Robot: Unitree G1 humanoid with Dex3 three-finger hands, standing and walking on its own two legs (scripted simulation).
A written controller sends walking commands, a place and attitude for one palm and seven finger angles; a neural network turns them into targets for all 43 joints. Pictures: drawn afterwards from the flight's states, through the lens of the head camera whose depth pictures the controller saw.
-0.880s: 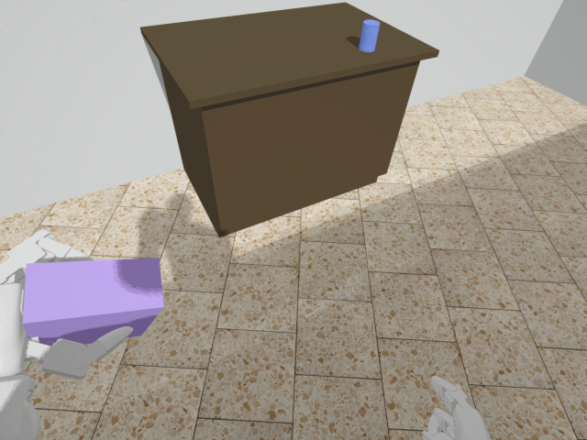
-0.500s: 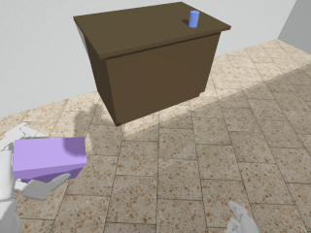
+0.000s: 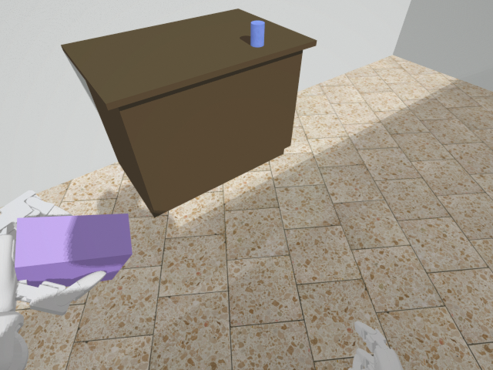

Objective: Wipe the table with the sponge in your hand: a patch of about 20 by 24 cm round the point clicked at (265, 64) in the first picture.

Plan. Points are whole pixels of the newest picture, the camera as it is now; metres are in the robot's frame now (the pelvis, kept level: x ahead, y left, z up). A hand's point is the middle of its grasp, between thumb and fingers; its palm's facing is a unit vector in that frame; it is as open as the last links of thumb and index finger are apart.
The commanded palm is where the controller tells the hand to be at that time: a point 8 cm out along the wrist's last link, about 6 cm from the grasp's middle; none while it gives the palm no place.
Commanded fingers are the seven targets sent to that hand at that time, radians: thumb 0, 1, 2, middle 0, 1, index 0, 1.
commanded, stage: walk to a spot facing it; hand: left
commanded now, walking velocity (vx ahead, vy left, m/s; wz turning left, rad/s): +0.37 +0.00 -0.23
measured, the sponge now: (88, 252) +0.22 +0.22 +0.16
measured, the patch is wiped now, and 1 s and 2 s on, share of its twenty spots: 0.00 0.00 0.00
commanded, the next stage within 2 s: turn to face it in 1.38 s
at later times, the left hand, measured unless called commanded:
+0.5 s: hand (132, 167) +0.36 +0.21 +0.17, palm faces +0.34 -0.85 -0.39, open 9.5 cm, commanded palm +0.32 +0.25 +0.19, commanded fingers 0.00 0.10 1.30 -1.20 -1.60 -1.20 -1.60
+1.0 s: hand (224, 112) +0.54 +0.09 +0.16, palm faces +0.23 -0.84 -0.49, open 9.5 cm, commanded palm +0.47 +0.15 +0.19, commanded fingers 0.00 0.10 1.30 -1.20 -1.60 -1.20 -1.60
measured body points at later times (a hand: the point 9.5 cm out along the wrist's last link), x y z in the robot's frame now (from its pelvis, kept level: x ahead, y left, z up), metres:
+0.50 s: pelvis +0.13 -0.01 +0.00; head +0.13 -0.01 +0.45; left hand +0.34 +0.25 +0.19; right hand +0.26 -0.28 -0.08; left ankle +0.18 +0.10 -0.72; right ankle +0.04 -0.08 -0.70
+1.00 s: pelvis +0.28 -0.11 +0.01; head +0.34 -0.13 +0.45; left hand +0.52 +0.13 +0.19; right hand +0.41 -0.37 -0.11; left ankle +0.27 +0.03 -0.63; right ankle +0.28 -0.20 -0.72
